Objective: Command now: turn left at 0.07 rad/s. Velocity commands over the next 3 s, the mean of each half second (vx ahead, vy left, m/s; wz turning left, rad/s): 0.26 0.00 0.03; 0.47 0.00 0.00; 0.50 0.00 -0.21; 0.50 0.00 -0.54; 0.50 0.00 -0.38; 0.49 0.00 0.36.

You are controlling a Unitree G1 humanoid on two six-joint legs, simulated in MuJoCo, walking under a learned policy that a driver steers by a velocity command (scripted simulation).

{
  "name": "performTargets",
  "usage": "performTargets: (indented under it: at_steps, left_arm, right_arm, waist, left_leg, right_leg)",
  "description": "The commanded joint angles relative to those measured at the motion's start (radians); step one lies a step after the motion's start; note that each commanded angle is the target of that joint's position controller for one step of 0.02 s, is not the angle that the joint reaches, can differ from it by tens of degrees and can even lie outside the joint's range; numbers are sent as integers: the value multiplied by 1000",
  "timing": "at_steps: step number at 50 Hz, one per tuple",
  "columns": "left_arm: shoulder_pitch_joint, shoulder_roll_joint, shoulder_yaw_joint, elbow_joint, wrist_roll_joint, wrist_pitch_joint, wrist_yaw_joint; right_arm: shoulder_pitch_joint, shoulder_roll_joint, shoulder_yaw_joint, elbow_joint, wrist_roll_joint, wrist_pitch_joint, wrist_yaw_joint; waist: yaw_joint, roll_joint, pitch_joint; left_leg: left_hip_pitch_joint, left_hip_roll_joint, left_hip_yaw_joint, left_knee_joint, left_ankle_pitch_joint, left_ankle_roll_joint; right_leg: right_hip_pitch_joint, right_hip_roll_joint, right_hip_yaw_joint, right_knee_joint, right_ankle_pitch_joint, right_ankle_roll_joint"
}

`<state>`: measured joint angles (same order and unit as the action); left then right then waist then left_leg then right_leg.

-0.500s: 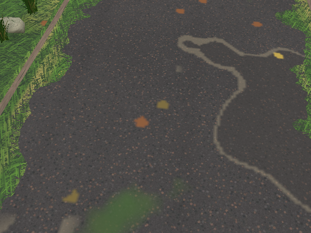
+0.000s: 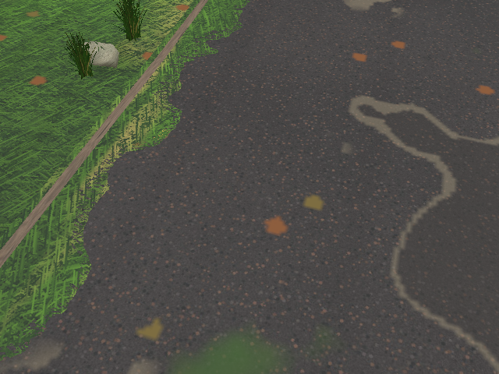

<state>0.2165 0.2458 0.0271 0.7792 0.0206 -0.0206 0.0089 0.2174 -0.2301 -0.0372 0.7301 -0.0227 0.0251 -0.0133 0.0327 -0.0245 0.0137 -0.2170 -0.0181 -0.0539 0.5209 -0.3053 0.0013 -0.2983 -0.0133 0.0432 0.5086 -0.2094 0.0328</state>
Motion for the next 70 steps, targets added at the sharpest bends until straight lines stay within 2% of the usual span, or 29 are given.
performTargets:
  at_steps: [1,4,7,9,11,15,16,17,18,19,21,27,32,37,39,41,42,43,44,45,47,48,50,54,60,66,68,69,70]
  left_arm:
    - [-22,113,32,-51,1,-11,10]
    - [0,93,31,-26,-11,-12,13]
    - [-74,102,39,-62,-39,-34,8]
    - [-98,106,44,-82,-51,-59,-5]
    - [-91,98,39,-82,-54,-80,-24]
    - [128,108,54,19,-38,-84,-40]
    - [225,142,66,36,-40,-82,-34]
    - [317,269,91,34,-34,-82,-28]
    - [327,260,85,29,-23,-89,-36]
    - [243,210,67,10,-24,-94,-36]
    - [157,165,51,-15,-20,-92,-36]
    - [198,151,39,6,-24,-79,-24]
    - [233,166,39,28,-28,-64,-5]
    - [264,179,47,60,-40,-51,-1]
    - [246,201,55,59,-38,-45,4]
    - [217,211,57,52,-31,-31,7]
    - [211,188,45,30,-19,-32,11]
    - [359,29,0,10,-15,-50,-2]
    - [323,112,15,32,-41,-76,-10]
    - [193,178,35,-12,-70,-88,-16]
    - [92,162,35,-35,-50,-92,-10]
    - [116,154,40,-28,-41,-80,-8]
    - [164,114,34,-13,-37,-55,-5]
    - [41,104,31,-58,-22,-45,3]
    - [-150,75,16,-105,-37,-65,-25]
    - [-210,109,24,-171,-42,-63,-61]
    - [-39,156,55,-137,-35,-61,-60]
    - [119,219,87,-97,-38,-57,-51]
    - [224,347,120,-94,-29,-53,-42]
  right_arm:
    - [-27,-113,-24,-57,-1,-40,5]
    - [40,-124,-27,-32,14,-45,-5]
    - [97,-205,-50,-30,29,-44,-12]
    - [120,-196,-50,-18,33,-65,-15]
    - [102,-179,-48,-19,44,-74,-10]
    - [23,-164,-44,-34,47,-62,5]
    - [8,-118,-30,-42,37,-67,6]
    - [15,-45,-10,-86,29,-84,4]
    - [18,-103,-26,-100,50,-103,-1]
    - [25,-149,-40,-90,71,-114,2]
    - [5,-140,-42,-67,56,-119,10]
    - [-57,-96,-39,-78,32,-106,27]
    - [-232,-64,-19,-133,42,-121,45]
    - [-322,-83,-19,-174,50,-136,73]
    - [-273,-117,-32,-168,46,-138,74]
    - [-44,-183,-67,-108,45,-131,57]
    - [146,-231,-81,-66,32,-125,42]
    - [226,-324,-98,-43,13,-127,42]
    - [246,-226,-76,-30,24,-125,42]
    - [156,-190,-60,-30,33,-122,38]
    - [24,-145,-44,-39,27,-121,42]
    - [-6,-124,-38,-40,15,-127,45]
    - [-17,-126,-41,-24,21,-142,50]
    - [28,-166,-49,22,24,-149,36]
    - [116,-215,-54,68,34,-130,22]
    - [135,-235,-65,108,39,-97,13]
    - [89,-246,-67,94,36,-81,4]
    - [100,-220,-55,76,25,-77,-6]
    - [187,-133,-21,25,8,-97,-1]
  waist:
    - [-8,139,18]
    - [-27,131,13]
    - [-82,215,123]
    - [-89,222,152]
    - [-78,176,120]
    - [38,124,-15]
    - [82,58,-43]
    - [88,-242,-85]
    - [84,-261,-76]
    - [43,-151,16]
    - [14,-53,66]
    - [10,-40,40]
    - [54,-49,84]
    - [45,-52,115]
    - [-1,-77,57]
    - [-129,-92,-108]
    - [-203,-47,-249]
    - [-118,240,-420]
    - [-159,229,-463]
    - [-144,179,-246]
    - [-73,43,-69]
    - [-32,67,-49]
    - [1,96,-46]
    - [-16,81,22]
    - [-100,71,41]
    - [-93,85,44]
    - [6,87,-70]
    - [66,45,-172]
    - [50,-167,-306]
  left_leg:
    - [-97,101,-111,-167,-27,52]
    - [-80,92,-118,-181,-213,69]
    - [-57,257,-380,-323,-498,199]
    - [30,328,-466,-343,-389,253]
    - [107,315,-404,-321,-247,240]
    - [-107,164,-162,-175,-21,152]
    - [-193,106,-90,-3,14,104]
    - [-395,-22,48,372,-113,18]
    - [-530,-36,-40,576,-282,10]
    - [-608,35,-76,662,-208,34]
    - [-614,101,-42,628,-19,60]
    - [-571,124,31,444,200,8]
    - [-484,88,73,138,390,-8]
    - [-466,61,67,11,348,42]
    - [-364,22,89,-7,279,77]
    - [-43,-33,133,-31,274,133]
    - [303,103,-12,24,288,190]
    - [689,385,-527,-28,106,364]
    - [685,413,-743,-193,-44,373]
    - [521,370,-568,-224,-61,308]
    - [199,285,-333,-283,113,254]
    - [104,248,-263,-317,169,243]
    - [11,224,-193,-371,218,258]
    - [-25,210,-99,-420,276,265]
    - [82,206,9,-405,271,212]
    - [316,294,51,-279,452,162]
    - [300,250,122,-41,798,118]
    - [173,202,171,193,770,79]
    - [-257,66,192,600,387,5]
  right_leg:
    - [60,-18,10,-28,35,0]
    - [35,23,-39,24,-87,-10]
    - [-188,33,-77,230,-229,-40]
    - [-329,-28,-20,331,-293,-79]
    - [-333,-55,-18,257,-296,-108]
    - [220,52,-123,8,45,-79]
    - [345,-21,-17,-35,0,-101]
    - [478,-268,394,-194,-114,-221]
    - [461,-381,693,-318,-270,-330]
    - [410,-379,626,-316,-345,-318]
    - [339,-286,421,-329,-236,-253]
    - [315,-190,134,-358,308,-229]
    - [265,-165,45,-391,290,-212]
    - [374,-232,48,-342,372,-211]
    - [424,-238,36,-247,632,-191]
    - [394,-189,-9,37,920,-157]
    - [169,-155,-14,309,694,-130]
    - [-246,49,-10,722,-91,-61]
    - [-371,65,128,847,-355,-69]
    - [-456,2,98,869,-291,-75]
    - [-393,-87,44,749,-130,-71]
    - [-326,-118,50,708,-86,-66]
    - [-261,-134,38,663,-59,-48]
    - [-353,-154,24,483,98,-9]
    - [-321,-101,-30,137,339,-21]
    - [-359,-56,-36,53,123,-104]
    - [-105,22,-107,15,107,-147]
    - [147,17,-57,21,145,-181]
    - [557,-229,405,2,50,-349]
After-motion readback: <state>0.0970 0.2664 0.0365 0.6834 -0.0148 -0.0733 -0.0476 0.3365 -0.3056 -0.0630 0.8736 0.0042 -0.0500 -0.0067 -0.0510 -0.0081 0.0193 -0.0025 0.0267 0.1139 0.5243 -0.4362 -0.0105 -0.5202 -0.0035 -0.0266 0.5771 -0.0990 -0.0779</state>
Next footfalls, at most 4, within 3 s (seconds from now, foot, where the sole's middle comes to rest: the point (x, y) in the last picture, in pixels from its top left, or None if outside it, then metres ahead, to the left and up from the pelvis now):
0.84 left None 0.48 0.08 -0.77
1.38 right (319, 292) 0.76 -0.17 -0.77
1.88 left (275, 207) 1.08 -0.04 -0.77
2.40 right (381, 189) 1.18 -0.42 -0.77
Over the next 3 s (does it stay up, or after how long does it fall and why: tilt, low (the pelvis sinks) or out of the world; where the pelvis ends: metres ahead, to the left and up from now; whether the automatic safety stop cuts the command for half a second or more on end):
stays up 1.40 -0.38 -0.02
